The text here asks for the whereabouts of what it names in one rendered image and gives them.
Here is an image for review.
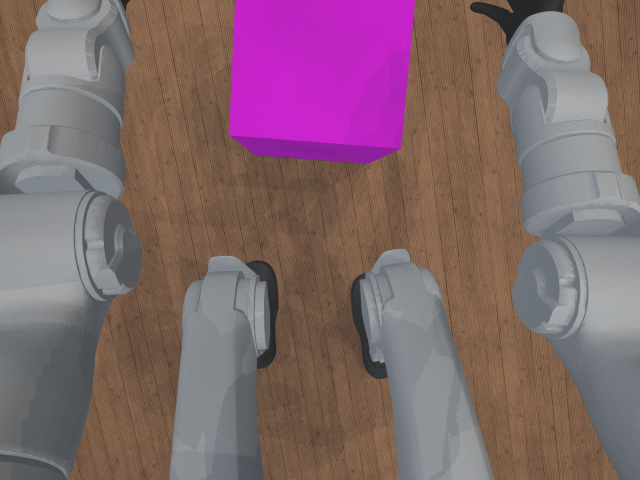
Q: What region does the left robot shin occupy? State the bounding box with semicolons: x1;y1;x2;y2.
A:
182;256;266;356

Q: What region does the right robot upper arm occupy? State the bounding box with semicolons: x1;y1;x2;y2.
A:
512;234;640;480

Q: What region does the carton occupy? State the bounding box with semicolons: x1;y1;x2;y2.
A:
229;0;415;164

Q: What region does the robot left thigh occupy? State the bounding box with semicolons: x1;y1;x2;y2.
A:
169;271;270;480

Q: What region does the right robot hand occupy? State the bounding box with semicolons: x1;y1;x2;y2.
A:
470;0;565;46

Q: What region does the robot right forearm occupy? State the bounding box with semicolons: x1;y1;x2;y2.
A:
496;11;640;238

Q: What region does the left robot upper arm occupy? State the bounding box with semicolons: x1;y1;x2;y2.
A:
0;190;142;480

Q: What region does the robot left forearm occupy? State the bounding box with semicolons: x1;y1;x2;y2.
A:
0;0;135;198

